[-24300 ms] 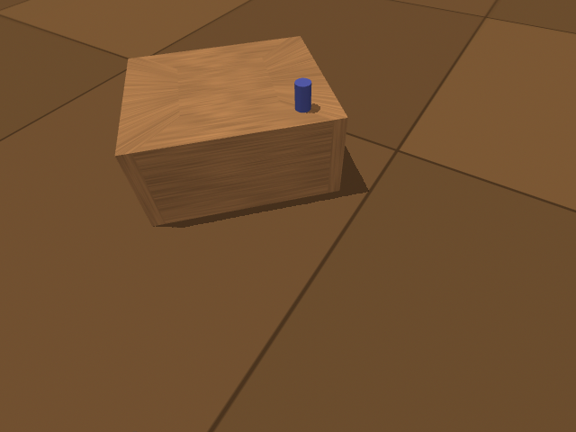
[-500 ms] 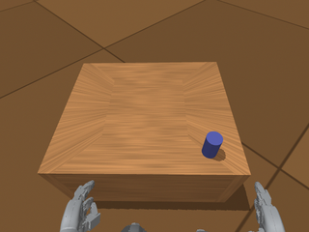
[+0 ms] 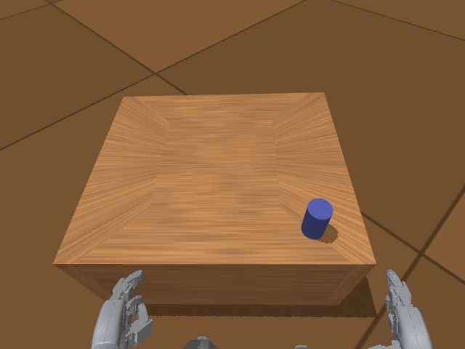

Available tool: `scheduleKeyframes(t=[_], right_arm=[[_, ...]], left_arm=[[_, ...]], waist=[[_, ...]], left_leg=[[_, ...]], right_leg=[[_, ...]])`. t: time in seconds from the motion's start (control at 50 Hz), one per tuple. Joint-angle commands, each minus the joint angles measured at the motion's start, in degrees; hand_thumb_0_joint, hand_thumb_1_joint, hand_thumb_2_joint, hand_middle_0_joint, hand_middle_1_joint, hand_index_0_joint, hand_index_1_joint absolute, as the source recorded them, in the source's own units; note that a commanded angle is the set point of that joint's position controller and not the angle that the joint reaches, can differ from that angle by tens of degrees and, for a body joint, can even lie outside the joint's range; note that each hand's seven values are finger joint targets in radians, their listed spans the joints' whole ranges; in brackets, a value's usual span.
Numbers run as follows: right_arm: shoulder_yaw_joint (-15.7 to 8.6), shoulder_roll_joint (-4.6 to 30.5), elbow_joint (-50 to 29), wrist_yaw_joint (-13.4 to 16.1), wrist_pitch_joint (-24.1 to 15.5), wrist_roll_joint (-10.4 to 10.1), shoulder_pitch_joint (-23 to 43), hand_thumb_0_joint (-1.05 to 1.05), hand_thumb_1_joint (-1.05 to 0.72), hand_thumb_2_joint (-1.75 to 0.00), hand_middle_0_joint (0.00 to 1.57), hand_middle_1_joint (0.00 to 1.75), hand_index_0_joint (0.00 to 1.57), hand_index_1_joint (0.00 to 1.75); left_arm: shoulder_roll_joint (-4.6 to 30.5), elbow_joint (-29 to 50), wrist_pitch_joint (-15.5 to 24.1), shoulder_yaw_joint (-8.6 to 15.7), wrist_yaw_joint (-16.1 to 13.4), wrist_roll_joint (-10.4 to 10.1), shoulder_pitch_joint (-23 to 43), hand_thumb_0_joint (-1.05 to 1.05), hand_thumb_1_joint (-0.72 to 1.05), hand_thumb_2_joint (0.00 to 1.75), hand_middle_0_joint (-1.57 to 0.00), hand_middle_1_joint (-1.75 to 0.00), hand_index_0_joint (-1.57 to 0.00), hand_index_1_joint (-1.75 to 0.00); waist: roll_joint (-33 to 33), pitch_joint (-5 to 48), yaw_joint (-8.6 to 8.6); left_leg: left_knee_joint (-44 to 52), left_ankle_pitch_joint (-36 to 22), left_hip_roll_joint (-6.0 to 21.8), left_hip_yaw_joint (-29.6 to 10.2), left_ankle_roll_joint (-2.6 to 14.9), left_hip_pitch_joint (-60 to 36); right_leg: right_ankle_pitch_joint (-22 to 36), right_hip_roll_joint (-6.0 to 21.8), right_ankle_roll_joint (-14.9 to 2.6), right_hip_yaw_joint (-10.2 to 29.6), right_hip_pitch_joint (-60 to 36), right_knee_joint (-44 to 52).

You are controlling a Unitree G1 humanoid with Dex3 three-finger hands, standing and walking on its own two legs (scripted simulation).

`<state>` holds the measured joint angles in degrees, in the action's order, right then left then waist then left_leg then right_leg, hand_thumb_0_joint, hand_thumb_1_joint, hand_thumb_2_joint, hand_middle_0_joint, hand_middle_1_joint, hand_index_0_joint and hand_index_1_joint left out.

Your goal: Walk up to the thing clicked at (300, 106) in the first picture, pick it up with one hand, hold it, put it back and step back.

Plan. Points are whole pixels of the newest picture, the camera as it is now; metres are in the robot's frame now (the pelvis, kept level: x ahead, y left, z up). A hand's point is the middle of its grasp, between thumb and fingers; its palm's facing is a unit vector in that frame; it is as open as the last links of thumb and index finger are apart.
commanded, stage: home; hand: right
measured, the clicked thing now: (316, 219) +0.49 -0.18 -0.24
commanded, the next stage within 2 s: stand in 1.02 s
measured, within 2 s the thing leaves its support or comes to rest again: neither
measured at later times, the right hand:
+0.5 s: hand (362, 326) +0.18 -0.17 -0.04, palm faces +0.12 +0.96 -0.24, open 17.3 cm
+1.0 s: hand (368, 338) +0.17 -0.18 -0.05, palm faces +0.14 +0.95 -0.28, open 17.3 cm
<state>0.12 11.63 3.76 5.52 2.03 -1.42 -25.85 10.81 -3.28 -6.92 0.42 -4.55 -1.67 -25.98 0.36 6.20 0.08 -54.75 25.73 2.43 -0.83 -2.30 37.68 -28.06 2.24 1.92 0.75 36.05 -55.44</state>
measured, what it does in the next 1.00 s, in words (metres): stands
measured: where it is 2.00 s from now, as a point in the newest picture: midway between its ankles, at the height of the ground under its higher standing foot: outside the picture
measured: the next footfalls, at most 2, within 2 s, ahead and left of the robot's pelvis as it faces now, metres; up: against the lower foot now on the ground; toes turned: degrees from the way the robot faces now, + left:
none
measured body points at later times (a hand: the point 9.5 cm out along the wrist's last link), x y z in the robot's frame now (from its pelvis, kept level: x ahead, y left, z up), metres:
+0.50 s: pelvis +0.01 +0.01 +0.00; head +0.03 +0.01 +0.45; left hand +0.17 +0.24 -0.04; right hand +0.17 -0.22 -0.03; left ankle +0.02 +0.14 -0.68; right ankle +0.00 -0.14 -0.68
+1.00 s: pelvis -0.01 +0.00 +0.00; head +0.02 +0.00 +0.45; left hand +0.15 +0.25 -0.08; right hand +0.15 -0.23 -0.03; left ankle +0.02 +0.14 -0.68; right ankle +0.00 -0.14 -0.68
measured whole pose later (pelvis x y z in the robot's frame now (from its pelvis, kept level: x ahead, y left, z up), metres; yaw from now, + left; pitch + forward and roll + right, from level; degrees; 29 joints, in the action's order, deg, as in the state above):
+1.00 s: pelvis -0.01 +0.00 +0.00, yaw +0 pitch +8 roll +1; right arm 0.5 11.5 0.1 9.0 9.4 -1.1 -27.4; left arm 12.2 -26.0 1.8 -0.4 -8.1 -1.3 -17.3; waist -1.5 5.3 -1.2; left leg -54.1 25.1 1.4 0.6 -1.8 36.5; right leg -27.9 3.3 2.4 2.2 35.9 -56.2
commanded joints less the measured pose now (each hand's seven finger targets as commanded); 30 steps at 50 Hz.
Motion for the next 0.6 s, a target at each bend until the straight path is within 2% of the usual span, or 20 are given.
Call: scheduleKeyframes(t=[0.0,0.04,0.06,0.08,0.1,0.12,0.18,0.26,0.28,0.3,0.32,0.34,0.38,0.44,0.46,0.48,0.5,0.52,0.56,0.58], right_arm=[[-3.03,5.65,-11.62,0.75,-3.77,0.17,1.71,0.0,0.5,-0.08,0.06,0.06,0.06,0.06],[-2.71,5.11,-10.71,0.63,-3.49,0.22,0.49,0.0,0.51,-0.08,0.06,0.06,0.06,0.06],[-3.1,5.8,-12.11,0.67,-3.52,0.14,0.88,0.0,0.52,-0.07,0.05,0.06,0.05,0.06],[-2.17,4.72,-11.17,0.57,-3.46,0.18,0.74,0.0,0.52,-0.07,0.05,0.06,0.05,0.06],[-3.16,5.51,-11.97,0.65,-3.5,0.15,0.78,0.0,0.52,-0.07,0.05,0.06,0.05,0.06],[-2.62,5.06,-11.24,0.66,-3.36,0.24,1.32,0.0,0.52,-0.07,0.06,0.06,0.06,0.06],[-2.86,5.01,-10.71,0.7,-3.44,0.33,0.44,0.0,0.52,-0.07,0.06,0.06,0.06,0.06],[-3.16,5.48,-11.08,0.69,-3.64,0.33,0.6,0.0,0.51,-0.07,0.06,0.06,0.06,0.06],[-3.41,5.26,-10.1,0.7,-3.5,0.29,-0.72,0.0,0.51,-0.08,0.06,0.06,0.06,0.06],[-3.03,5.16,-11.01,0.61,-3.45,0.21,0.34,0.0,0.51,-0.08,0.06,0.06,0.06,0.06],[-3.48,5.24,-10.17,0.7,-3.36,0.27,-0.19,0.0,0.51,-0.08,0.06,0.06,0.06,0.06],[-4.05,6.09,-11.09,0.78,-3.44,0.31,-0.36,0.0,0.5,-0.08,0.06,0.06,0.06,0.06],[-3.77,5.89,-11.11,0.54,-3.52,0.28,-0.01,0.0,0.53,-0.06,0.05,0.06,0.05,0.06],[-3.43,5.82,-11.74,0.7,-3.48,0.28,0.85,0.0,0.51,-0.08,0.06,0.06,0.06,0.06],[-5.39,5.52,-8.24,1.66,-2.31,0.38,-3.06,0.0,0.53,-0.06,0.05,0.05,0.05,0.05],[-3.35,3.96,-9.32,1.68,-1.83,0.49,-2.87,0.0,0.52,-0.07,0.05,0.06,0.05,0.06],[-3.02,4.49,-12.88,1.86,-1.84,0.37,-0.34,0.0,0.49,-0.08,0.06,0.06,0.06,0.06],[-3.36,4.92,-12.02,2.15,-1.36,0.45,-1.37,0.0,0.47,-0.1,0.06,0.07,0.06,0.07],[-3.44,6.26,-14.94,2.64,-1.1,0.42,0.13,0.0,0.53,-0.06,0.05,0.06,0.05,0.06],[-3.23,5.68,-14.23,2.97,-0.81,0.54,-1.15,0.0,0.53,-0.07,0.05,0.06,0.05,0.06]], left_arm=[[5.66,10.8,2.92,3.41,-0.5,-0.21,0.68,0.0,0.9,0.9,-0.2,-0.3,-0.2,-0.3],[6.26,10.32,2.82,4.06,-0.57,-0.09,-0.81,0.0,0.9,0.9,-0.2,-0.3,-0.2,-0.3],[6.38,11.16,2.77,3.83,-0.49,-0.15,-0.12,0.0,0.9,0.9,-0.2,-0.3,-0.2,-0.3],[6.11,11.31,2.74,3.64,-0.5,-0.15,-0.13,0.0,0.9,0.9,-0.2,-0.3,-0.2,-0.3],[6.34,11.37,2.73,4.0,-0.5,-0.1,0.13,0.0,0.9,0.9,-0.2,-0.3,-0.2,-0.3],[6.21,11.42,2.66,3.64,-0.59,-0.06,0.53,0.0,0.9,0.9,-0.2,-0.3,-0.2,-0.3],[5.44,12.08,2.6,2.59,-0.51,0.09,0.72,0.0,0.9,0.9,-0.2,-0.3,-0.2,-0.3],[5.32,12.64,2.31,2.54,-0.63,0.04,1.32,0.0,0.9,0.9,-0.2,-0.3,-0.2,-0.3],[5.99,12.63,2.26,3.39,-0.68,0.06,1.12,0.0,0.9,0.9,-0.2,-0.3,-0.2,-0.3],[5.45,12.49,2.14,2.67,-0.67,0.04,0.82,0.0,0.9,0.9,-0.2,-0.3,-0.2,-0.3],[6.18,12.29,2.15,3.68,-0.73,0.06,0.0,0.0,0.9,0.9,-0.2,-0.3,-0.2,-0.3],[5.58,11.91,1.9,3.01,-0.61,0.1,0.2,0.0,0.9,0.9,-0.2,-0.3,-0.2,-0.3],[5.8,11.96,1.62,3.38,-0.57,0.07,-0.39,0.0,0.9,0.9,-0.2,-0.3,-0.2,-0.3],[5.85,12.7,1.78,3.34,-0.54,0.06,0.26,0.0,0.9,0.9,-0.2,-0.3,-0.2,-0.3],[9.5,-2.8,2.17,3.18,-1.12,-0.38,5.23,0.0,0.9,0.9,-0.2,-0.3,-0.2,-0.3],[8.5,0.16,3.04,2.3,-1.41,-0.52,5.22,0.0,0.9,0.9,-0.2,-0.3,-0.2,-0.3],[8.19,0.13,3.48,2.23,-1.66,-0.53,5.32,0.0,0.9,0.9,-0.2,-0.3,-0.2,-0.3],[7.61,-0.74,3.96,1.66,-1.88,-0.59,6.61,0.0,0.9,0.9,-0.2,-0.3,-0.2,-0.3],[8.16,-2.94,4.51,2.14,-2.32,-0.53,7.85,0.0,0.9,0.9,-0.2,-0.3,-0.2,-0.3],[8.01,-4.14,5.09,2.04,-2.6,-0.45,7.62,0.0,0.9,0.9,-0.2,-0.3,-0.2,-0.3]], waist=[[-1.76,4.7,0.05],[-1.07,6.71,-0.56],[-1.76,6.3,0.14],[-0.94,6.49,-0.4],[-1.02,7.22,0.05],[-0.59,7.12,-0.37],[0.38,7.17,0.14],[0.04,6.29,0.52],[0.38,6.98,0.5],[0.56,5.89,0.27],[0.57,6.35,0.13],[-0.76,6.14,0.75],[0.25,6.73,-0.02],[-0.9,6.78,-0.16],[0.46,4.78,-1.13],[0.9,5.35,-1.46],[-0.08,6.73,-1.16],[-0.06,6.73,-0.49],[-1.42,6.77,-0.96],[-1.35,6.68,-1.17]], left_leg=[[8.51,-7.38,-2.36,3.63,2.27,-4.49],[7.76,-11.19,-2.42,3.63,2.19,-5.13],[7.79,-10.87,-2.34,3.59,2.27,-5.21],[7.61,-11.6,-2.31,3.48,2.16,-5.09],[7.31,-12.41,-2.33,3.61,2.23,-5.46],[7.7,-12.29,-2.28,3.45,2.13,-5.21],[7.63,-13.76,-2.02,3.27,1.92,-6.05],[7.93,-12.34,-1.87,2.93,1.9,-5.74],[7.64,-13.0,-1.93,3.03,1.92,-5.94],[8.43,-11.98,-1.84,2.81,1.85,-5.63],[8.0,-12.28,-1.92,2.91,1.84,-5.65],[8.17,-12.17,-1.77,2.84,1.89,-5.82],[8.33,-12.88,-1.74,2.56,1.74,-5.75],[7.76,-11.96,-1.96,2.85,1.91,-4.82],[7.31,-11.34,-3.0,3.47,2.03,-3.69],[7.85,-11.83,-2.64,3.19,1.93,-4.55],[7.67,-12.36,-2.56,3.28,1.97,-5.25],[7.64,-12.02,-2.48,3.2,1.95,-5.33],[8.28,-10.82,-2.52,2.85,2.08,-5.01],[8.26,-11.11,-2.64,2.88,2.09,-5.06]], right_leg=[[9.42,-1.86,-1.67,-2.58,-2.29,10.58],[13.31,-1.94,-1.73,-2.81,-3.45,9.48],[13.23,-1.94,-1.61,-2.77,-3.2,9.59],[13.82,-1.99,-1.71,-2.88,-3.43,9.21],[14.91,-1.9,-1.67,-2.65,-3.64,9.08],[14.47,-1.98,-1.77,-2.8,-3.4,8.88],[15.72,-2.14,-1.91,-3.09,-3.13,8.07],[14.3,-2.22,-1.93,-3.35,-2.65,8.4],[15.05,-2.17,-1.92,-3.27,-2.66,8.26],[13.73,-2.26,-2.0,-3.55,-2.2,8.41],[14.08,-2.2,-2.0,-3.45,-2.34,8.36],[13.97,-2.36,-1.87,-3.65,-2.13,8.5],[14.31,-2.34,-1.98,-3.85,-2.58,7.97],[13.63,-2.07,-1.87,-3.39,-2.56,8.49],[12.98,-1.34,-2.19,-1.72,-2.75,8.13],[13.0,-1.44,-2.33,-2.14,-2.78,7.84],[13.41,-1.43,-2.23,-2.1,-3.1,7.73],[12.99,-1.41,-2.27,-2.19,-2.32,7.47],[11.48,-1.54,-2.25,-2.46,-2.59,7.43],[11.72,-1.54,-2.35,-2.39,-3.06,7.64]])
